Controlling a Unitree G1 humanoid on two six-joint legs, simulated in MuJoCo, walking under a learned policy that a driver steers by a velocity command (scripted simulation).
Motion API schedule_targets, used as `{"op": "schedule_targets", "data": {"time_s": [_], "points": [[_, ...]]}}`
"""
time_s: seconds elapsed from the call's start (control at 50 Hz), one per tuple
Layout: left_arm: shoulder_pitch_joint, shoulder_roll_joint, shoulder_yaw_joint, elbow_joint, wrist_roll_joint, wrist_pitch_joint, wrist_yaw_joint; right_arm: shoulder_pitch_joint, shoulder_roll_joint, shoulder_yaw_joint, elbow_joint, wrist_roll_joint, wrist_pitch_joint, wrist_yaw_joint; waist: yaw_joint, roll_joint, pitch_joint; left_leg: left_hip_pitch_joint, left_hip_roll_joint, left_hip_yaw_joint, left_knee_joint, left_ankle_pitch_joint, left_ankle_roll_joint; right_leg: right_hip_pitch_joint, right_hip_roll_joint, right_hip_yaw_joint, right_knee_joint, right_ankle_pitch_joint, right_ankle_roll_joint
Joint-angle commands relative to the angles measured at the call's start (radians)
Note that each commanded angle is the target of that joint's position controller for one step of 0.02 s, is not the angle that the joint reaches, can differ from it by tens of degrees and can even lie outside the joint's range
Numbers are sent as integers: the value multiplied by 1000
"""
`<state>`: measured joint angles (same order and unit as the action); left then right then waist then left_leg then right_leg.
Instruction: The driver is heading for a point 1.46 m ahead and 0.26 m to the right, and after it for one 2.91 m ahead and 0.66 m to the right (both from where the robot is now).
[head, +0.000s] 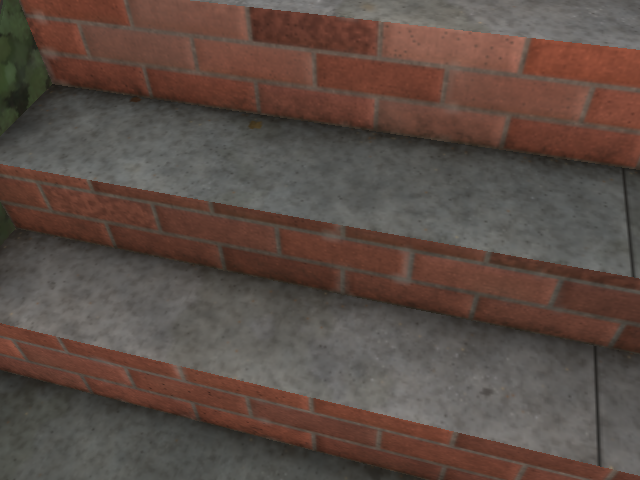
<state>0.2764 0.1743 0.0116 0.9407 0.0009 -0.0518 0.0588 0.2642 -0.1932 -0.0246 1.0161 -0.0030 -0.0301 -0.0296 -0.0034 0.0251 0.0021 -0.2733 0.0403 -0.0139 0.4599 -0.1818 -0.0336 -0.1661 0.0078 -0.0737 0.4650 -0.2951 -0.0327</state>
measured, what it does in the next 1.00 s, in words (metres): stands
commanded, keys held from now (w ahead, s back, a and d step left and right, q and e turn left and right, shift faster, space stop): no key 0.84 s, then w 0.16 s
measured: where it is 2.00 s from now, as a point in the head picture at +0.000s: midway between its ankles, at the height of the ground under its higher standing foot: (304, 479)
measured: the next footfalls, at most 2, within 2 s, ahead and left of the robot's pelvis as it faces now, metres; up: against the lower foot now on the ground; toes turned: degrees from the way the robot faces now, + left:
right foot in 1.54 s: +0.35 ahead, +0.00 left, +0.19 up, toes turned -6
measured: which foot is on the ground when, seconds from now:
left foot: down 0.00-1.00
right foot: down 0.00-1.00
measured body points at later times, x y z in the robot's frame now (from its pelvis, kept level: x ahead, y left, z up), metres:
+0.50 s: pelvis +0.00 +0.01 +0.00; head +0.01 +0.00 +0.45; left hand +0.00 +0.23 -0.15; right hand +0.01 -0.22 -0.15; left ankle +0.04 +0.14 -0.74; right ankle -0.03 -0.10 -0.74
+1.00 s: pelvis +0.02 +0.01 +0.00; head +0.02 +0.01 +0.45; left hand +0.00 +0.25 -0.15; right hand +0.01 -0.22 -0.15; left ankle +0.04 +0.14 -0.73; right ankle -0.03 -0.09 -0.74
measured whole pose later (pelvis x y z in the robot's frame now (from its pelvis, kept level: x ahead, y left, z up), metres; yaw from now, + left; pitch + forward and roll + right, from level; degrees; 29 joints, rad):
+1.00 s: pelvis +0.02 +0.01 +0.00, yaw +0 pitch +1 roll +0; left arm 0.42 0.18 0.02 0.95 0.00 -0.02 0.05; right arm 0.39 -0.17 -0.03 0.99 -0.01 -0.01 -0.03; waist 0.01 0.00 -0.03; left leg -0.32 0.03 0.01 0.58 -0.36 0.07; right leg -0.17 0.00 -0.05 0.48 -0.34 -0.05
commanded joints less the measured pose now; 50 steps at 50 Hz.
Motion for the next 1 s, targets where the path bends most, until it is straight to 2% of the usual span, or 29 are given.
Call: {"op": "schedule_targets", "data": {"time_s": [0.02, 0.16, 0.34, 0.36, 0.46, 0.84, 0.88, 0.92, 0.94, 0.96, 0.98, 1.0], "points": [[69, 90, 15, -31, -1, 1, 6, 27, -69, -7, -44, 1, -6, -6, 12, -35, 5, -31, 62, -53, -74, 47, 79, 26, -121, 119, -117, 152, -45], [109, 86, 13, -20, 0, 16, 9, 99, -64, 0, -46, -3, 7, -15, 5, -12, 57, -43, 65, -56, -86, -5, 85, -8, -114, 121, -140, 67, -53], [158, 70, 8, -3, -1, 19, 9, 150, -54, 6, -53, -1, 10, -19, 1, -12, 72, -28, 72, -58, -91, -1, 94, -24, -112, 117, -145, 70, -55], [142, 57, 2, -9, 2, 17, 7, 138, -45, 9, -56, -3, 7, -18, 1, -13, 91, -31, 76, -63, -91, 22, 96, -31, -115, 118, -145, 94, -54], [168, 62, 3, -4, -1, 12, 5, 154, -48, 9, -57, 0, 2, -17, 3, -17, 63, -1, 79, -60, -91, 58, 99, -11, -117, 114, -141, 129, -53], [186, 52, 2, -3, 0, 16, 8, 161, -37, 6, -54, -2, 3, -19, 5, -16, 67, 14, 82, -54, -106, 85, 100, -3, -122, 106, -144, 135, -48], [192, 63, 7, 0, 3, 17, 5, 170, -42, 1, -46, -1, 8, -18, 7, -19, 66, -2, 61, -49, -109, -80, 112, -9, -107, 108, -150, -17, -62], [195, 105, 25, -10, 3, 22, 1, 167, -77, -18, -50, -3, 15, -16, 16, -38, 91, -87, 35, -41, -58, -300, 142, -34, -105, 138, -132, -231, -99], [210, 123, 32, -12, 2, 25, -1, 144, -84, -23, -62, -4, 16, -12, 30, -53, 114, -172, 31, -44, -21, -370, 153, -34, -125, 182, -142, -332, -123], [236, 136, 37, -9, 1, 26, -2, 107, -74, -22, -80, -3, 14, -6, 48, -85, 135, -268, 19, -29, 36, -385, 156, -13, -158, 244, -168, -416, -149], [254, 149, 42, -5, 2, 30, -4, 73, -43, -17, -94, 1, 4, 4, 60, -150, 155, -344, -4, 20, 120, -325, 147, 10, -204, 320, -212, -473, -176], [279, 159, 50, 8, -1, 28, -4, 32, -26, -13, -117, -6, -6, 13, 69, -185, 161, -394, -10, 74, 209, -240, 138, 24, -268, 403, -262, -523, -215]]}}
